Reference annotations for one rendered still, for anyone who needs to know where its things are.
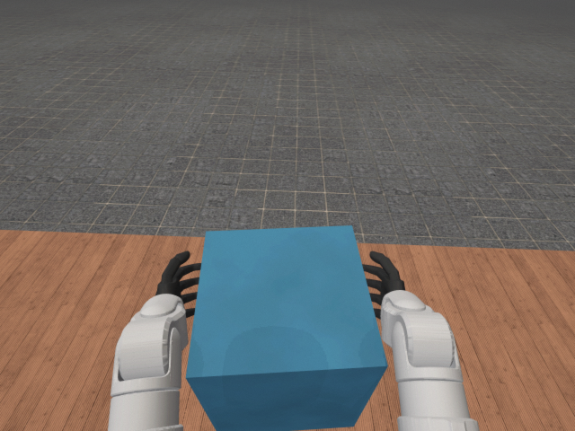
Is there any carton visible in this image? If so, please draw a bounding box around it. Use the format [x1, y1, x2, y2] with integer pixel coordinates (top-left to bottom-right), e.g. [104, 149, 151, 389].
[186, 225, 388, 431]

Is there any robot left hand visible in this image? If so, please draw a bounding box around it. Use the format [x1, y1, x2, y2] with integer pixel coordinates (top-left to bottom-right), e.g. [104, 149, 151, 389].
[155, 251, 201, 318]

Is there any robot left forearm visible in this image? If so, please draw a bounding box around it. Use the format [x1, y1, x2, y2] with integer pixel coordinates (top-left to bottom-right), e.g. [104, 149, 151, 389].
[108, 294, 189, 431]

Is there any robot right forearm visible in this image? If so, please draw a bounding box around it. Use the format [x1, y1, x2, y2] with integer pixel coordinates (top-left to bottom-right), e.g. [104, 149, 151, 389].
[381, 290, 480, 431]

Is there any robot right hand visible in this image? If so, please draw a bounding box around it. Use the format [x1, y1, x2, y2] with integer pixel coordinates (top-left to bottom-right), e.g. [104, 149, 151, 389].
[362, 251, 405, 320]

